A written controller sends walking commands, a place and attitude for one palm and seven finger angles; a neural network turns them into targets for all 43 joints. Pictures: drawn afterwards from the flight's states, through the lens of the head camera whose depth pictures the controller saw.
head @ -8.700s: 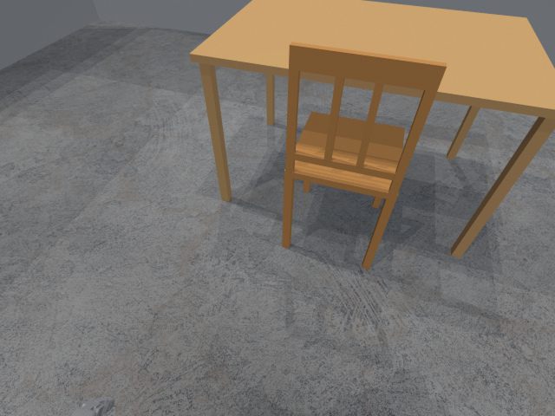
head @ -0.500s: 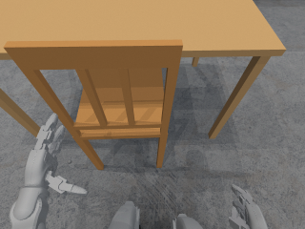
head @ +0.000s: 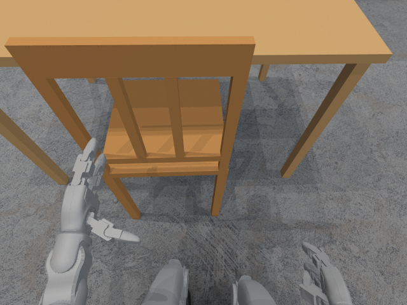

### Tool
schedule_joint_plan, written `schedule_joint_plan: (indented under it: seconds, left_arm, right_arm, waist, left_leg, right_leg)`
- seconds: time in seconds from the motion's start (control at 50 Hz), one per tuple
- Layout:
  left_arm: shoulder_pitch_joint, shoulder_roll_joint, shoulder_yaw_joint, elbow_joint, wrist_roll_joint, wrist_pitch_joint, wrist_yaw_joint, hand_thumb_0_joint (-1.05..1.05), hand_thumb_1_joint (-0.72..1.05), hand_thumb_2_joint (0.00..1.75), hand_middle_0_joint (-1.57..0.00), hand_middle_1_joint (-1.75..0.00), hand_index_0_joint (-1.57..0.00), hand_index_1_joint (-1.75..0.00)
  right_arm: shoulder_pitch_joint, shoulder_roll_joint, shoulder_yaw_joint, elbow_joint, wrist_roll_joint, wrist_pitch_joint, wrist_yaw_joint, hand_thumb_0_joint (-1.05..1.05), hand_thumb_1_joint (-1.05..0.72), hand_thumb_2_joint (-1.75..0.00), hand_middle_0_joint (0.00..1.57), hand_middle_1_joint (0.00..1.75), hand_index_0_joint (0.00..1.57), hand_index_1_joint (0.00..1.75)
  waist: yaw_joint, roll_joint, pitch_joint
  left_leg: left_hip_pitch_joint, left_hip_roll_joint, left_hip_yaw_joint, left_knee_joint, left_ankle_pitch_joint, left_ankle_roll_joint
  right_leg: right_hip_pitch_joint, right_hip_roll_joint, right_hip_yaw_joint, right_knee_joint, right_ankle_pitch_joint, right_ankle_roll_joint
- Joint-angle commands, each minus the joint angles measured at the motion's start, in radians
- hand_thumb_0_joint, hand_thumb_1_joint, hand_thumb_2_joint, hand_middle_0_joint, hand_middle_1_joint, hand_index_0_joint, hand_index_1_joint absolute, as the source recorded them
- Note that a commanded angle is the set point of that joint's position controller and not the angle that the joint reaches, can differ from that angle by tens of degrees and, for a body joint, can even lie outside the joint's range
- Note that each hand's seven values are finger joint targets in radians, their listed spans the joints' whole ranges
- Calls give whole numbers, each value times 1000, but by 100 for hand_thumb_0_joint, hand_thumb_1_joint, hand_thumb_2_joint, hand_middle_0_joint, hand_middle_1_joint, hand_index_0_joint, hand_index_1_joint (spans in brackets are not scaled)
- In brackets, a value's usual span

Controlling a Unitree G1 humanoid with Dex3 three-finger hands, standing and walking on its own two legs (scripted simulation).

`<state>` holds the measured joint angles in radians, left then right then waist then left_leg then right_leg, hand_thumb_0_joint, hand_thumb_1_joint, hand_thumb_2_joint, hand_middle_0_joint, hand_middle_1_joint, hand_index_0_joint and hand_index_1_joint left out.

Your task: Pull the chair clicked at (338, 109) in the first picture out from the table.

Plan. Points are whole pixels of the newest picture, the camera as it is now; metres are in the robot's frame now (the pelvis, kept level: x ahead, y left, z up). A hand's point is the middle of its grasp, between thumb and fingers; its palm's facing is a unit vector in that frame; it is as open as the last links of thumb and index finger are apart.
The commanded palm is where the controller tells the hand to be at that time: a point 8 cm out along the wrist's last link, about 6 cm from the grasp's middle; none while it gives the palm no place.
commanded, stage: aim the fingers beside a spindle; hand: left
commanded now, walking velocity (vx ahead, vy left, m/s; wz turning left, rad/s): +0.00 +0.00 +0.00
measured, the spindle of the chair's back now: (130, 123) +0.49 +0.20 +0.01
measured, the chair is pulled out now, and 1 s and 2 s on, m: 0.00 0.00 0.00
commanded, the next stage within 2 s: none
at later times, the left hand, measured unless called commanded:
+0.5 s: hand (134, 185) +0.34 +0.16 +0.01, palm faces +0.08 -1.00 -0.05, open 16.9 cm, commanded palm +0.31 +0.21 +0.01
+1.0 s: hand (131, 188) +0.33 +0.16 +0.01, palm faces +0.08 -1.00 -0.05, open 17.0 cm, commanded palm +0.31 +0.21 +0.01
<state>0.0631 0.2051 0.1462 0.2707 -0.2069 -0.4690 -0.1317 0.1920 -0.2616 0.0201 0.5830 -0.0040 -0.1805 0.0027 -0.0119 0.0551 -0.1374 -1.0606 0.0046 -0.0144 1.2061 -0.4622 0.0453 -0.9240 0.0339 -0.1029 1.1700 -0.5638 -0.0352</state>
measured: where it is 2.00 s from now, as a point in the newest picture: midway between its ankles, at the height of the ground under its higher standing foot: outside the picture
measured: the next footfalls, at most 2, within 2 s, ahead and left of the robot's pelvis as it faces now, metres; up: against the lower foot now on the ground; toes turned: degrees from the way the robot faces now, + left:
none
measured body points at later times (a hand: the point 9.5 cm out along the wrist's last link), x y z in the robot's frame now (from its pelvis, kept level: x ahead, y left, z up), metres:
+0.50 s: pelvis +0.00 +0.00 -0.01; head +0.11 +0.01 +0.42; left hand +0.33 +0.21 +0.01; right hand +0.16 -0.24 -0.12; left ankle +0.06 +0.09 -0.64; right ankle +0.00 -0.11 -0.64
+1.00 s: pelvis +0.00 -0.01 -0.02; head +0.10 +0.00 +0.42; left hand +0.32 +0.22 +0.02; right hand +0.17 -0.25 -0.12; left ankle +0.06 +0.09 -0.64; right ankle +0.00 -0.11 -0.64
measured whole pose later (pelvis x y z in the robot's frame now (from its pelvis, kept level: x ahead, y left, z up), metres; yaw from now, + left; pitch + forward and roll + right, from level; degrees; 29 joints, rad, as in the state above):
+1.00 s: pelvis +0.00 -0.01 -0.02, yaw +0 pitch +20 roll -3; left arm -0.09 0.20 0.13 0.40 -0.17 -0.54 -0.07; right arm 0.18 -0.27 0.01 0.59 -0.01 -0.08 0.02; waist -0.01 0.05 -0.14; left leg -1.15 0.01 -0.02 1.28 -0.49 0.04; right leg -1.01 0.04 -0.11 1.25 -0.59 -0.05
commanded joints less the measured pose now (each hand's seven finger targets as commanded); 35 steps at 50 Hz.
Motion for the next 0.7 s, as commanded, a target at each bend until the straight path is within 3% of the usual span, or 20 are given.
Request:
schedule_joint_plan:
  seconds: [0.0, 0.06, 0.14, 0.2, 0.22, 0.24, 0.26, 0.28, 0.42, 0.58, 0.62, 0.68]
  left_arm:
    - [-180, 124, 53, -182, 4, -67, 29, 0, -50, 30, -6, -8, -6, -8]
    - [-187, 115, 43, -168, 12, -62, 33, 0, -50, 30, -6, -8, -6, -8]
    - [-226, 79, -5, -170, 26, -55, 44, 0, -50, 30, -6, -8, -6, -8]
    - [-232, 96, 12, -155, 35, -62, 64, 0, -50, 30, -6, -8, -6, -8]
    - [-260, 73, -17, -158, 39, -65, 69, 0, -50, 30, -6, -8, -6, -8]
    - [-270, 89, 2, -157, 43, -70, 79, 0, -50, 30, -6, -8, -6, -8]
    - [-282, 71, -19, -155, 49, -73, 86, 0, -50, 30, -6, -8, -6, -8]
    - [-285, 90, -1, -132, 57, -73, 100, 0, -50, 30, -6, -8, -6, -8]
    - [-372, 80, -5, -77, 74, -88, 130, 0, -50, 30, -6, -8, -6, -8]
    - [-282, 104, 28, -104, 54, -88, 109, 0, -50, 30, -6, -8, -6, -8]
    - [-250, 79, 5, -103, 47, -85, 100, 0, -50, 30, -6, -8, -6, -8]
    - [-235, 101, 34, -63, 37, -86, 92, 0, -50, 30, -6, -8, -6, -8]
  right_arm:
    - [-10, -148, -61, -133, 1, -28, -7, 0, -90, -90, 20, 30, 20, 30]
    - [-7, -148, -63, -137, 1, -17, -4, 0, -90, -90, 20, 30, 20, 30]
    - [-1, -146, -63, -140, 0, -2, 3, 0, -90, -90, 20, 30, 20, 30]
    - [5, -150, -64, -140, -3, 10, 4, 0, -90, -90, 20, 30, 20, 30]
    - [-1, -146, -63, -139, -3, 13, 6, 0, -90, -90, 20, 30, 20, 30]
    - [2, -147, -64, -136, -4, 16, 7, 0, -90, -90, 20, 30, 20, 30]
    - [-1, -146, -62, -137, -5, 20, 10, 0, -90, -90, 20, 30, 20, 30]
    - [2, -149, -64, -134, -6, 26, 10, 0, -90, -90, 20, 30, 20, 30]
    - [7, -149, -63, -125, -14, 51, 17, 0, -90, -90, 20, 30, 20, 30]
    - [24, -146, -69, -140, -10, 76, 27, 0, -90, -90, 20, 30, 20, 30]
    - [24, -141, -69, -138, -7, 80, 30, 0, -90, -90, 20, 30, 20, 30]
    - [21, -143, -69, -133, -4, 85, 25, 0, -90, -90, 20, 30, 20, 30]
  waist:
    - [-16, 0, -309]
    - [-7, 16, -331]
    - [-17, 27, -335]
    - [-13, -3, -343]
    - [-22, 8, -340]
    - [-13, 21, -340]
    - [-17, 29, -331]
    - [-20, 10, -318]
    - [-23, 14, -372]
    - [2, 19, -448]
    - [-8, -18, -420]
    - [-18, -71, -360]
  left_leg:
    - [327, 1, -78, -167, 154, -12]
    - [339, 2, -77, -162, 168, -16]
    - [358, 6, -88, -158, 187, -20]
    - [347, 7, -93, -152, 189, -19]
    - [352, 8, -93, -147, 183, -18]
    - [350, 8, -96, -148, 184, -22]
    - [352, 9, -101, -151, 168, -24]
    - [341, 11, -106, -150, 156, -23]
    - [332, 5, -93, -123, 171, -22]
    - [353, 0, -67, -103, 299, -21]
    - [335, 1, -61, -102, 301, -17]
    - [261, -4, -51, -92, 252, -7]
  right_leg:
    - [12, 7, 47, -173, 150, 3]
    - [12, 7, 47, -164, 161, 0]
    - [-12, 6, 39, -152, 170, -1]
    - [-13, 8, 38, -145, 170, -1]
    - [-30, 9, 38, -142, 165, 0]
    - [-33, 7, 38, -136, 162, -3]
    - [-46, 7, 35, -132, 147, -3]
    - [-59, 10, 35, -130, 138, -2]
    - [-58, 9, 44, -114, 161, -4]
    - [27, 12, 53, -106, 298, -7]
    - [39, 11, 54, -115, 319, -2]
    - [47, 11, 68, -126, 309, 2]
